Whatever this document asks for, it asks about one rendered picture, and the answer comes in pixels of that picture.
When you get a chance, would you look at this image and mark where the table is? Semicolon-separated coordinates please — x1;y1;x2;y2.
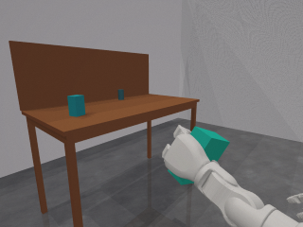
9;41;200;227

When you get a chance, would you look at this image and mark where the robot right hand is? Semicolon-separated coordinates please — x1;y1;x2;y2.
287;193;303;220

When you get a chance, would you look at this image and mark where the sponge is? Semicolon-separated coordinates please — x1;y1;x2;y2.
168;126;230;185

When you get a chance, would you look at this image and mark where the robot left hand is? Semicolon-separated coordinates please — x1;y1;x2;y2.
162;125;219;182

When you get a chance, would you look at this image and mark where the left robot forearm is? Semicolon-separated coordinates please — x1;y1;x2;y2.
194;162;303;227

